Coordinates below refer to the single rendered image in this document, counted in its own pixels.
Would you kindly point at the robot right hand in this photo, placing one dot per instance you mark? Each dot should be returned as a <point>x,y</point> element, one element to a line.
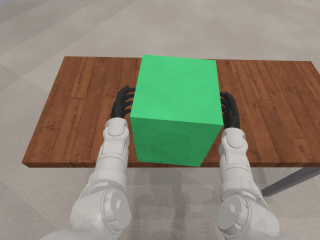
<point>231,115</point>

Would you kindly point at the left robot forearm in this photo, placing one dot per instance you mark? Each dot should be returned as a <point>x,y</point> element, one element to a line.
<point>112,161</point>

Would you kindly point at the table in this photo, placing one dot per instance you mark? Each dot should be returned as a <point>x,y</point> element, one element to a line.
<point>278,103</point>

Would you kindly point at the robot left hand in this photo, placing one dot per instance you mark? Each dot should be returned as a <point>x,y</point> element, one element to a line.
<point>118,108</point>

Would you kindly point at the robot left upper arm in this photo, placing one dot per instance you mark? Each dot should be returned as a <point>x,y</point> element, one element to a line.
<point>101,215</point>

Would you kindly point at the right robot forearm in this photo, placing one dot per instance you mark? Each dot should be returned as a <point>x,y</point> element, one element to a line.
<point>235,171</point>

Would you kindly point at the robot right upper arm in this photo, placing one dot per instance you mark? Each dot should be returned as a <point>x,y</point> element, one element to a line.
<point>240,218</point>

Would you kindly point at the carton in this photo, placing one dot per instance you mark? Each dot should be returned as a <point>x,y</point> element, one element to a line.
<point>176,113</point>

